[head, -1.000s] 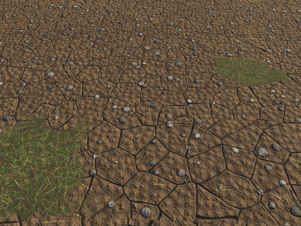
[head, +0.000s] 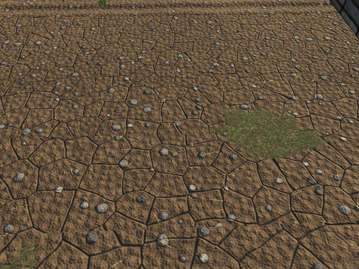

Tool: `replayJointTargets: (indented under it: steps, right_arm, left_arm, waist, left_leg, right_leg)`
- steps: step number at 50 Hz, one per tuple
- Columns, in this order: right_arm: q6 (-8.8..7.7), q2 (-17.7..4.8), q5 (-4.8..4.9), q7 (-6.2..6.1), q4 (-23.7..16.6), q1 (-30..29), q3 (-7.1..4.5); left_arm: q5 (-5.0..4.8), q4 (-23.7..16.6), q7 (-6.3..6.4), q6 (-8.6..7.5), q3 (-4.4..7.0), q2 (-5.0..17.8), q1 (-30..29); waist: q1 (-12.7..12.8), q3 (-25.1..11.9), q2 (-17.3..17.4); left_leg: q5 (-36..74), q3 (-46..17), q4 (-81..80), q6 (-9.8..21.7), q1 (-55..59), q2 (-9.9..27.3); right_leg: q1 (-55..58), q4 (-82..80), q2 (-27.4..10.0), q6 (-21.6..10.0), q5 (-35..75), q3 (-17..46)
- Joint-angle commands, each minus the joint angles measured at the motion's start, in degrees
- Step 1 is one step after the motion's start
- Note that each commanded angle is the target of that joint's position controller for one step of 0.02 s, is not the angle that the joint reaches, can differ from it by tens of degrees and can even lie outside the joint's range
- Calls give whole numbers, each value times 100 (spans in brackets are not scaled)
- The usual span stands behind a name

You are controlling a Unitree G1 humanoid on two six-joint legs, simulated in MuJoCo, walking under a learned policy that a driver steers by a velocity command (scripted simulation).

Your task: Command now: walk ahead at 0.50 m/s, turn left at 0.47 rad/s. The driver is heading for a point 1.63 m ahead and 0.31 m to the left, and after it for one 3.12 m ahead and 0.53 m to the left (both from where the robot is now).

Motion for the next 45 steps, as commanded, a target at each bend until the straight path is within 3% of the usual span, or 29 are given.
replayJointTargets:
  steps: [1,3,5,9,10,11,12,13,14,15,16,17,18,19,20,21,22,24,27,29,30,31,32,33,35,37,40,43,45]
  right_arm:
    - [34,-410,9,-41,-449,-388,-92]
    - [68,-334,37,-62,-575,-946,-70]
    - [46,-374,54,-56,-515,-1143,-96]
    - [1,-441,-9,-102,-196,-1128,-141]
    - [-15,-596,2,-227,162,-389,-224]
    - [-160,-950,83,-289,497,611,-388]
    - [-178,-1460,92,-300,796,1884,-644]
    - [-85,-1912,89,-217,1154,3318,-756]
    - [-19,-1679,152,-205,1521,4163,-764]
    - [-12,-1461,224,-278,1462,4132,-747]
    - [-19,-1247,297,-290,1158,3107,-639]
    - [-117,-804,346,-287,768,1887,-420]
    - [-137,-715,191,-183,554,1330,-334]
    - [-177,-609,255,-144,304,748,-271]
    - [-257,-851,313,-68,217,536,-296]
    - [-306,-944,334,-9,162,360,-327]
    - [-340,-1192,339,60,92,331,-433]
    - [-318,-1272,240,202,89,460,-526]
    - [-246,-1070,161,178,57,798,-537]
    - [-303,-940,92,105,-128,722,-506]
    - [-354,-386,60,110,-177,1164,-387]
    - [-399,-81,142,116,-104,1947,-328]
    - [-335,-493,207,34,-39,1297,-423]
    - [-300,-564,198,-160,-25,969,-423]
    - [-249,-361,37,-402,-38,889,-300]
    - [-179,-149,12,-410,-171,633,-191]
    - [-156,-346,192,-272,-303,240,-230]
    - [-78,-200,174,-116,-428,15,-179]
    - [-11,-331,136,-90,-536,-66,-225]
  left_arm:
    - [-9,0,-38,-115,-101,374,317]
    - [-54,262,64,-75,-130,421,837]
    - [-147,338,84,-17,-139,428,874]
    - [-282,637,104,180,46,812,928]
    - [-177,931,20,227,92,959,1277]
    - [-97,773,-99,243,98,1027,979]
    - [234,753,-310,241,23,848,942]
    - [176,666,-552,255,-184,151,1543]
    - [-241,2,-730,225,-19,771,70]
    - [-461,-618,-679,4,20,837,-1424]
    - [-439,-1008,-541,-159,38,913,-2301]
    - [-241,-1038,-280,-291,69,921,-2168]
    - [-224,-919,-123,-282,112,931,-1934]
    - [-252,-691,-83,-150,123,752,-1523]
    - [-246,-730,-100,-1,47,529,-1366]
    - [-302,-734,-125,94,2,541,-1175]
    - [-378,-738,-153,155,-34,545,-1259]
    - [-429,-829,-170,155,-92,617,-1658]
    - [-279,-863,-158,11,71,1167,-2126]
    - [-280,-684,-151,-144,279,1634,-1406]
    - [-334,-415,-151,-174,400,2097,-208]
    - [-397,-354,-279,-110,312,2101,529]
    - [-313,-155,-328,-131,294,1781,615]
    - [-437,-329,-303,-123,224,1453,-280]
    - [-502,-559,-145,-87,27,840,-1331]
    - [-477,-603,16,-140,0,641,-1697]
    - [-394,-333,11,-245,119,822,-1296]
    - [-296,-29,-272,-187,155,960,-753]
    - [-305,12,-410,-168,211,1074,-649]
  waist:
    - [-146,1084,-321]
    - [165,1287,-356]
    - [188,1370,-341]
    - [193,1419,-43]
    - [28,993,69]
    - [-481,633,292]
    - [-1018,180,592]
    - [-1114,-2040,1105]
    - [-1986,-2398,560]
    - [-2361,-1374,303]
    - [-2037,-361,-248]
    - [-1246,196,-658]
    - [-715,595,-367]
    - [-371,676,-386]
    - [-114,816,80]
    - [38,693,-86]
    - [-13,621,-114]
    - [-195,557,-204]
    - [-379,444,-198]
    - [23,74,-464]
    - [321,-859,-1645]
    - [154,-1813,-2448]
    - [395,-469,-1612]
    - [89,145,-1052]
    - [-374,-46,-656]
    - [-581,-94,-437]
    - [-430,124,-493]
    - [-352,276,-586]
    - [-288,342,-610]
  left_leg:
    - [79,-49,-480,64,-128,148]
    - [-95,103,-983,25,-388,189]
    - [-297,436,-1233,15,270,85]
    - [-1219,713,-2353,-29,902,-4]
    - [-788,664,-2582,-14,1904,-59]
    - [-361,1230,-2723,89,3481,-458]
    - [1012,1041,-1830,614,6033,-347]
    - [3690,-469,328,2081,9387,863]
    - [3541,-1424,-31,2246,9918,1263]
    - [901,-1841,-640,2147,9191,1442]
    - [-1258,-1798,-1419,1716,7315,1240]
    - [-1116,-1615,-1842,1556,5420,1150]
    - [-851,-1383,-2196,1704,3708,1154]
    - [-1078,-1056,-2897,1817,2052,982]
    - [-1383,-1176,-3094,1845,1310,806]
    - [-1815,-1074,-3093,1692,866,616]
    - [-1925,-1069,-3097,1584,747,483]
    - [-2569,-1205,-2796,1369,927,379]
    - [-3059,-1101,-1926,949,1393,67]
    - [-2790,-808,-783,492,894,-398]
    - [-4111,-187,1033,-75,257,-1302]
    - [-6548,-81,2998,-292,-498,-1634]
    - [-6194,-532,3685,-155,-1530,-1363]
    - [-5427,-499,3732,-42,-1467,-966]
    - [-4587,-486,3267,-47,-473,-379]
    - [-4544,-408,2553,-201,121,-151]
    - [-3699,-20,1385,-430,364,-146]
    - [-2868,298,625,-476,1048,-194]
    - [-2899,412,554,-383,1273,-318]
  right_leg:
    - [-435,-693,-1839,-987,1169,1336]
    - [187,-395,-1883,-827,924,1334]
    - [-70,-186,-1776,-668,1034,1125]
    - [684,674,-1690,-510,2364,975]
    - [874,1559,-1367,-293,3023,728]
    - [160,2498,-1136,-180,3556,419]
    - [-1801,3853,-1079,217,2876,318]
    - [-3310,6400,-367,799,-1233,514]
    - [-4483,7719,-95,906,-1895,1004]
    - [-5935,7612,-220,847,-1822,1289]
    - [-5947,6605,-635,555,-1395,1487]
    - [-5105,4332,-950,308,171,1949]
    - [-3897,3756,-1099,173,444,1763]
    - [-2587,2387,-1155,154,808,1698]
    - [-2018,2004,-1052,194,997,1577]
    - [-1419,1222,-1012,218,1166,1528]
    - [-1087,760,-828,254,1569,1403]
    - [-844,24,-600,207,3084,1418]
    - [-700,89,-387,-13,3153,1268]
    - [793,393,-338,-334,3112,1093]
    - [2448,-167,-1289,-1224,3822,2503]
    - [3399,-1325,-2540,-2310,3294,5077]
    - [2440,-1889,-2331,-1836,746,5530]
    - [1281,-2119,-2129,-1427,-754,4873]
    - [38,-2329,-1995,-1400,89,4281]
    - [-423,-2655,-1795,-1262,1075,3627]
    - [-463,-2865,-1464,-1205,2278,2522]
    - [-856,-2794,-1289,-1187,2744,1948]
    - [-916,-2666,-1317,-1280,2494,1889]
